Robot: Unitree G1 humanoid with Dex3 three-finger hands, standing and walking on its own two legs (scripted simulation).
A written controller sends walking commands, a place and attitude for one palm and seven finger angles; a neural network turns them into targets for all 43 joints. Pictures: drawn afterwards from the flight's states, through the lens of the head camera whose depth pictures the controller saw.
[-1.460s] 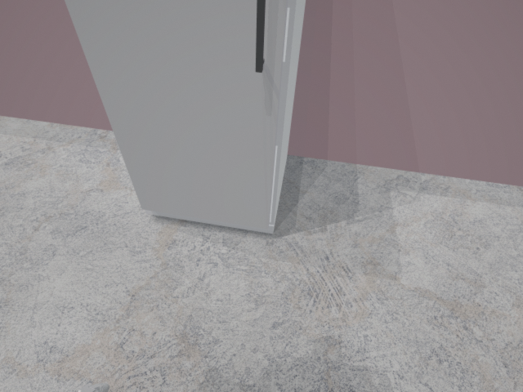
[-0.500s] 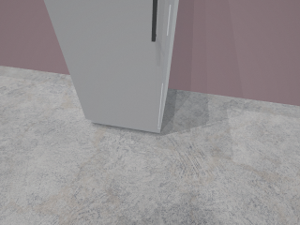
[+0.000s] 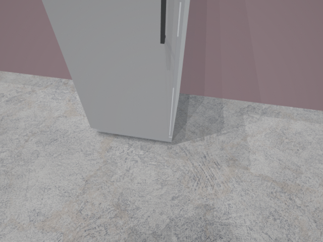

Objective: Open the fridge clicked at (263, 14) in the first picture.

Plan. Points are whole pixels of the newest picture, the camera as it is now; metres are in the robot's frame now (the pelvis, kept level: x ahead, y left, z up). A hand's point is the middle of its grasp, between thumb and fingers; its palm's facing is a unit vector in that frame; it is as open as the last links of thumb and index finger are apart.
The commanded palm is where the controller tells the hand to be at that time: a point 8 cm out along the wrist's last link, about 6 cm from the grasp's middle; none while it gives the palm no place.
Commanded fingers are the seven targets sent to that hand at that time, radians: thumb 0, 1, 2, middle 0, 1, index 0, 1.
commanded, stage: walk to a spot facing it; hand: right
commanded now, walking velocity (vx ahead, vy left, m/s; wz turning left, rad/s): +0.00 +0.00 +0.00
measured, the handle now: out of the picture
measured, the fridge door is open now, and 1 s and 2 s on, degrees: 0 0 0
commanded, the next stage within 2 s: none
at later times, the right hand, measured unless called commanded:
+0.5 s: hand out of the picture +0.06 -0.19 -0.18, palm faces -0.15 +0.95 -0.27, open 7.4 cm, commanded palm none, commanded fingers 0.00 -0.90 -0.90 0.20 0.30 0.20 0.30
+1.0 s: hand out of the picture +0.11 -0.20 -0.18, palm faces -0.34 +0.91 -0.23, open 7.4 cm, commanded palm none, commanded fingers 0.00 -0.90 -0.90 0.20 0.30 0.20 0.30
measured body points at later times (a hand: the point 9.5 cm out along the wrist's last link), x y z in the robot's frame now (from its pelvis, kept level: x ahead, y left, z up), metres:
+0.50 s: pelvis -0.02 +0.02 -0.03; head +0.01 +0.04 +0.42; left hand +0.02 +0.28 -0.18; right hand +0.06 -0.24 -0.16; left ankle -0.03 +0.11 -0.74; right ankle +0.00 -0.12 -0.75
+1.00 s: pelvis -0.02 -0.03 -0.01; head +0.02 -0.03 +0.43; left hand +0.00 +0.27 -0.13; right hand +0.13 -0.25 -0.16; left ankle -0.03 +0.11 -0.75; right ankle +0.02 -0.14 -0.74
